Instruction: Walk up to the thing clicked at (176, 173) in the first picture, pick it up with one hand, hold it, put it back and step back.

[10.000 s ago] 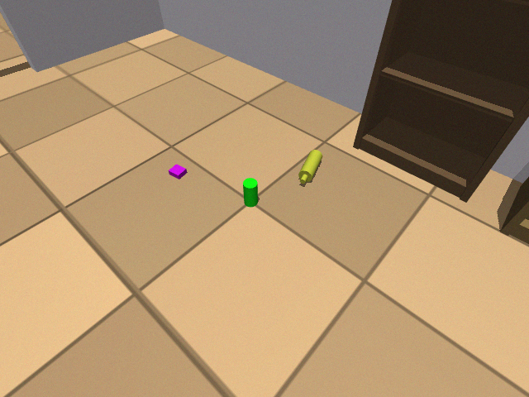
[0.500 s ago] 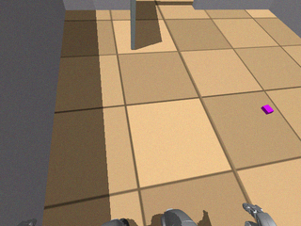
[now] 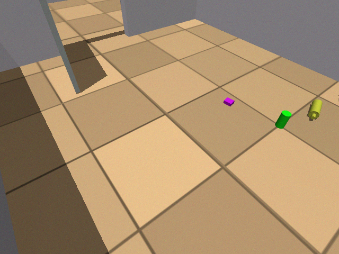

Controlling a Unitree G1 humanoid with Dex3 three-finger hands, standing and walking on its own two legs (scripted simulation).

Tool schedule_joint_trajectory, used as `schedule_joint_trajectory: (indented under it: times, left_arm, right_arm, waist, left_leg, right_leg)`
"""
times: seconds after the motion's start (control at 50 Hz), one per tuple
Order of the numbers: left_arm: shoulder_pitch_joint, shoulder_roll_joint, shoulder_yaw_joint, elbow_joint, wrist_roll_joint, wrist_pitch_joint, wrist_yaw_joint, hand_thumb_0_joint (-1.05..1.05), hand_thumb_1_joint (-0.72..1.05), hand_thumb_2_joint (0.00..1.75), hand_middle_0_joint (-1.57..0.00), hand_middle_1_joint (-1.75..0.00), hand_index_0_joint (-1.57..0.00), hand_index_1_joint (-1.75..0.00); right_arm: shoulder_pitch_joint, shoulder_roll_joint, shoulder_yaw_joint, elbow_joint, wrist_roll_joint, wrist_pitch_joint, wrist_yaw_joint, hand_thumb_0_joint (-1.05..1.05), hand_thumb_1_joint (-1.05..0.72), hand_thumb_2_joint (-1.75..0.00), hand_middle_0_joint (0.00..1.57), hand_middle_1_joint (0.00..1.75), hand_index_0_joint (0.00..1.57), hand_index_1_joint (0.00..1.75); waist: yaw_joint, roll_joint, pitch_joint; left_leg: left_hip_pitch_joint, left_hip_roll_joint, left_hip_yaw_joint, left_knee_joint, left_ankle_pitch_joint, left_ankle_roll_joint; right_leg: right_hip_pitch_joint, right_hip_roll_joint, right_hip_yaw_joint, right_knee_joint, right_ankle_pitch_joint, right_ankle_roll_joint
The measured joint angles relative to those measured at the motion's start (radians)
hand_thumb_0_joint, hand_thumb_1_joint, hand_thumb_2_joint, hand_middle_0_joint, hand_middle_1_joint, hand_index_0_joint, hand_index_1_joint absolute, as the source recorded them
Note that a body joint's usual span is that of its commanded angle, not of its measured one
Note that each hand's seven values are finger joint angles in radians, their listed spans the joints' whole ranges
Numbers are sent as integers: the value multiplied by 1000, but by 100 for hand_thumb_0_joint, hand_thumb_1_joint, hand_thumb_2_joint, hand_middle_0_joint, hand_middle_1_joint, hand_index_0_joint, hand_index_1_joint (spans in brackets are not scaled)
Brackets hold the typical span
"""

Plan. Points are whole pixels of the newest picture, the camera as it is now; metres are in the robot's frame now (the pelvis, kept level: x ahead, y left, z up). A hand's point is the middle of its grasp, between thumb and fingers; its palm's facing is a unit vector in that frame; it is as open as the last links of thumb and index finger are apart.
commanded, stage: walk up
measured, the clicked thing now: (228, 101) +1.52 -0.62 -0.74
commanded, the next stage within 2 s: none
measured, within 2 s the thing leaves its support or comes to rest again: neither
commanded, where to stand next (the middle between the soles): +0.21 -0.05 m, yaw -30 degrees
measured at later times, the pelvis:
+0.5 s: pelvis +0.06 -0.07 +0.01, yaw -14 degrees
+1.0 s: pelvis +0.13 -0.05 +0.00, yaw -23 degrees
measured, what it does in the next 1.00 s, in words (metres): walks ahead, turning right: right foot, then left foot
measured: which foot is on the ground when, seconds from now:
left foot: down 0.00-0.26, up 0.28-0.74, down 0.76-1.00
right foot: down 0.00-0.02, up 0.04-0.22, down 0.24-1.00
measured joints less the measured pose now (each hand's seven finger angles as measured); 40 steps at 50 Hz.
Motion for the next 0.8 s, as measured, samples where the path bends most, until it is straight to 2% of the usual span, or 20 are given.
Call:
schedule_joint_trajectory:
  times: [0.02,0.06,0.12,0.16,0.2,0.22,0.24,0.26,0.28,0.34,0.38,0.44,0.48,0.6,0.68,0.74,0.8]
  left_arm:
    - [-23,2,-1,-5,-6,-9,3,2,90,90,-20,-30,-20,-30]
    - [-55,-10,0,-7,-10,-19,9,2,90,90,-20,-30,-20,-30]
    - [-84,-47,-23,-9,-9,-34,-5,1,91,90,-20,-30,-20,-30]
    - [-114,-57,-27,-21,-21,-49,-20,1,90,89,-20,-30,-20,-30]
    - [-141,-55,-25,-41,-32,-63,-30,1,90,89,-20,-30,-20,-30]
    - [-153,-51,-24,-50,-37,-71,-33,1,90,89,-20,-30,-20,-30]
    - [-163,-44,-21,-57,-42,-81,-32,1,90,89,-20,-30,-20,-30]
    - [-175,-39,-15,-61,-46,-93,-26,1,90,89,-20,-30,-21,-30]
    - [-180,-35,-10,-67,-49,-102,-16,1,90,89,-20,-30,-21,-30]
    - [-158,-33,-4,-68,-58,-101,12,1,90,89,-20,-30,-21,-30]
    - [-130,-50,-14,-48,-64,-94,23,1,90,89,-20,-30,-21,-30]
    - [-77,-76,-29,-19,-64,-105,30,1,90,89,-20,-30,-21,-30]
    - [-43,-85,-35,-1,-59,-114,32,1,90,89,-20,-30,-21,-30]
    - [12,-83,-36,30,-45,-111,55,1,90,89,-20,-30,-21,-30]
    - [25,-71,-33,27,-40,-107,67,1,90,89,-20,-30,-21,-30]
    - [25,-62,-37,18,-42,-108,75,1,90,89,-20,-30,-21,-30]
    - [-3,-48,-41,26,-54,-106,88,1,90,89,-20,-30,-21,-30]
  right_arm:
    - [2,3,-6,9,-13,-9,-13,1,-90,-90,21,30,21,30]
    - [18,8,-1,25,-24,-10,-22,1,-90,-90,21,30,21,30]
    - [64,-8,5,52,-19,-15,-16,1,-90,-90,21,30,20,30]
    - [85,-11,10,61,-26,-22,-14,1,-90,-90,21,30,20,30]
    - [89,-14,14,59,-29,-29,-9,1,-90,-90,21,30,20,30]
    - [90,-16,16,56,-29,-31,-6,1,-90,-90,21,30,20,30]
    - [90,-17,18,54,-29,-31,-3,1,-90,-90,21,30,20,30]
    - [82,-16,20,54,-28,-28,-2,1,-90,-90,21,30,21,30]
    - [71,-12,26,55,-23,-21,0,1,-90,-90,21,30,21,30]
    - [37,8,45,52,-11,-5,13,1,-90,-90,21,30,20,30]
    - [17,3,49,42,-9,-5,21,1,-90,-90,21,30,20,30]
    - [-7,-18,46,15,-15,-12,29,1,-90,-90,21,30,20,30]
    - [-20,-28,40,3,-25,-12,33,1,-91,-90,21,30,20,30]
    - [-49,-22,29,8,-37,14,28,1,-91,-90,21,30,20,30]
    - [-70,-6,32,17,-35,25,21,1,-91,-90,21,30,20,30]
    - [-85,2,36,14,-30,16,14,1,-91,-90,21,30,20,30]
    - [-115,37,41,11,-35,-4,4,1,-91,-90,21,30,20,30]
  waist:
    - [-18,-22,13]
    - [-27,-58,32]
    - [-66,-23,37]
    - [-78,-9,56]
    - [-81,5,87]
    - [-82,12,102]
    - [-81,19,116]
    - [-78,35,139]
    - [-74,44,161]
    - [-50,24,162]
    - [-36,30,145]
    - [-17,64,119]
    - [-4,81,107]
    - [26,86,88]
    - [41,60,85]
    - [41,42,87]
    - [35,-21,116]
  left_leg:
    - [19,-19,9,-32,-49,-16]
    - [30,-36,53,-12,-46,-24]
    - [67,-4,63,-38,-28,-29]
    - [97,13,73,-75,-14,-36]
    - [113,36,95,-81,-19,-49]
    - [112,50,103,-62,-31,-54]
    - [99,70,107,-12,-50,-49]
    - [72,101,93,82,-61,-32]
    - [32,116,53,198,-55,-10]
    - [-118,56,-34,482,-65,12]
    - [-201,39,-45,533,-46,25]
    - [-295,57,-50,473,57,32]
    - [-338,68,-57,418,111,26]
    - [-374,61,-72,290,185,8]
    - [-322,22,-80,234,143,18]
    - [-238,-14,-80,120,85,34]
    - [-200,-57,-47,61,84,5]
  right_leg:
    - [-33,-8,18,62,-34,0]
    - [-82,2,58,191,-89,6]
    - [-115,-16,-5,265,-87,36]
    - [-123,-51,-21,228,-45,38]
    - [-116,-81,-35,127,-28,28]
    - [-98,-89,-43,60,-19,19]
    - [-75,-87,-53,1,36,11]
    - [-62,-65,-66,-10,101,7]
    - [-54,-42,-74,8,99,1]
    - [-27,-17,-56,24,65,-29]
    - [15,-4,-41,-23,74,-36]
    - [69,24,-23,-97,100,-30]
    - [92,40,-10,-125,106,-32]
    - [89,62,22,-114,77,-29]
    - [37,68,49,-55,37,-20]
    - [-11,66,63,7,-2,-6]
    - [-43,32,97,81,-49,14]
